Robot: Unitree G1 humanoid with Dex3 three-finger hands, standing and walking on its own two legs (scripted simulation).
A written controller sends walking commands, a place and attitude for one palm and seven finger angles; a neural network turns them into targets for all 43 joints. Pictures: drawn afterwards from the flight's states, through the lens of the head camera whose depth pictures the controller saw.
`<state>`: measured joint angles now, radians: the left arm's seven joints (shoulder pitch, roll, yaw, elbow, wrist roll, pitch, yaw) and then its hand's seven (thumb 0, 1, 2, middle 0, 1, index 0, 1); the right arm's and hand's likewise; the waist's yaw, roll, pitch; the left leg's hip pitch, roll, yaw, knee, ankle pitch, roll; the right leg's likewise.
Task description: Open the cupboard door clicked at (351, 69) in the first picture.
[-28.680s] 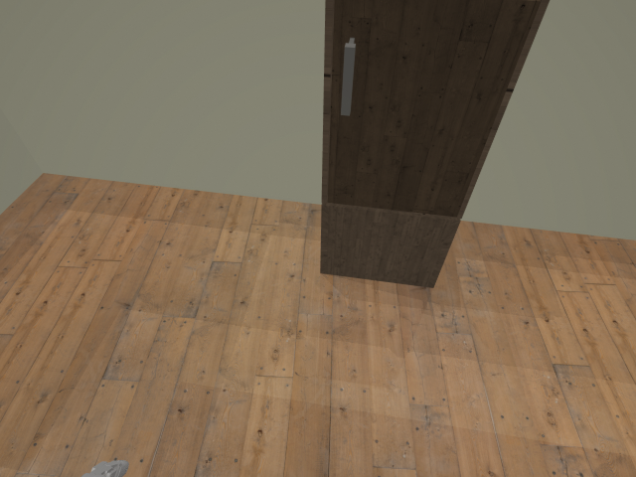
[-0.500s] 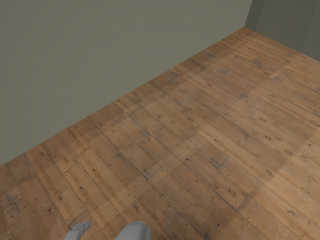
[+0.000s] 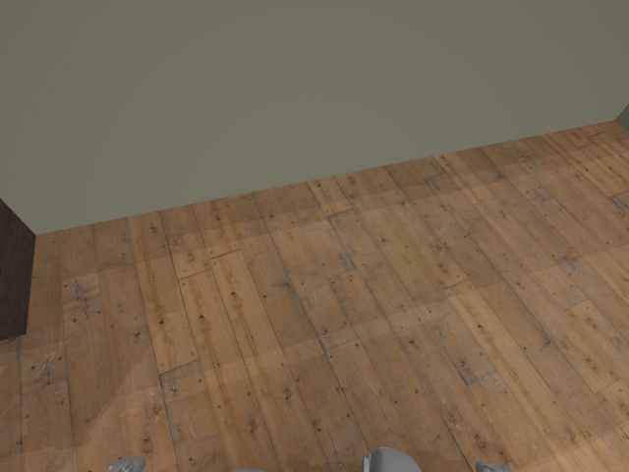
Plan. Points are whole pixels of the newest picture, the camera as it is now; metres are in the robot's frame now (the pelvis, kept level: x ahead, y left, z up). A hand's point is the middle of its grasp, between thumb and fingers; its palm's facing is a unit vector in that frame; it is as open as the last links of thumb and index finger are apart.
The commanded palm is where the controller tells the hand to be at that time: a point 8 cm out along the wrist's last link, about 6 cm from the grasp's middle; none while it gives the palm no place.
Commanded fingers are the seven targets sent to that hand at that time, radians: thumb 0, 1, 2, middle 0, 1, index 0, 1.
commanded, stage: turn to face it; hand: left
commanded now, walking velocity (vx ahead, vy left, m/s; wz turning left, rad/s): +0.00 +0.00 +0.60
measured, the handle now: out of the picture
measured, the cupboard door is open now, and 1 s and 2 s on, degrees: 46 46 46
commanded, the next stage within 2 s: take the last steps up to it in 1.84 s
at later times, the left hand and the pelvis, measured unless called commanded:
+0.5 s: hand out of the picture +0.02 +0.16 -0.16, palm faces +0.33 -0.92 -0.22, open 7.3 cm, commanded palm none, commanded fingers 0.00 0.90 0.90 -0.20 -0.30 -0.20 -0.30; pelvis +0.01 -0.04 +0.00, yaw +20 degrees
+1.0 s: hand out of the picture +0.01 +0.18 -0.15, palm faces +0.57 -0.77 -0.29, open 7.4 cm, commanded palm none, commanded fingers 0.00 0.90 0.90 -0.20 -0.30 -0.20 -0.30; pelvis +0.03 -0.06 -0.01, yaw +36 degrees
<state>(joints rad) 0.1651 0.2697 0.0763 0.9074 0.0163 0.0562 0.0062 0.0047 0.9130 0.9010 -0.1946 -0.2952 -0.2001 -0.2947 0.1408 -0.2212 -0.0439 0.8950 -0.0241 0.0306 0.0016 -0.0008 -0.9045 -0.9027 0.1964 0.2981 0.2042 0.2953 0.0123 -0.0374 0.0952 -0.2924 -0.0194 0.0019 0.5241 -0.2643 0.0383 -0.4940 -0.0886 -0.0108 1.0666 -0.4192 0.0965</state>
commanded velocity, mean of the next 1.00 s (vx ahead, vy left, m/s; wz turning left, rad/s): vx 0.00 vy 0.00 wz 0.60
